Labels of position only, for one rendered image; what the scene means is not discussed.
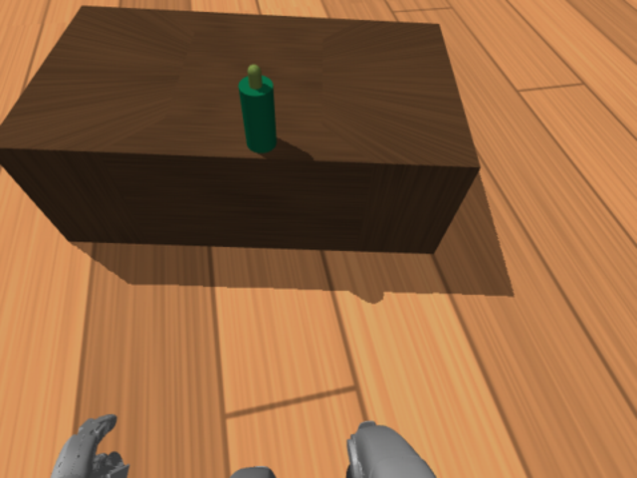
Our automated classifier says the bottle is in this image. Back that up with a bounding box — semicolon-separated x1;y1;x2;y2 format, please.
238;65;277;153

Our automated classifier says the left robot hand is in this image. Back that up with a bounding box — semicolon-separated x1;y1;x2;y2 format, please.
51;414;129;478

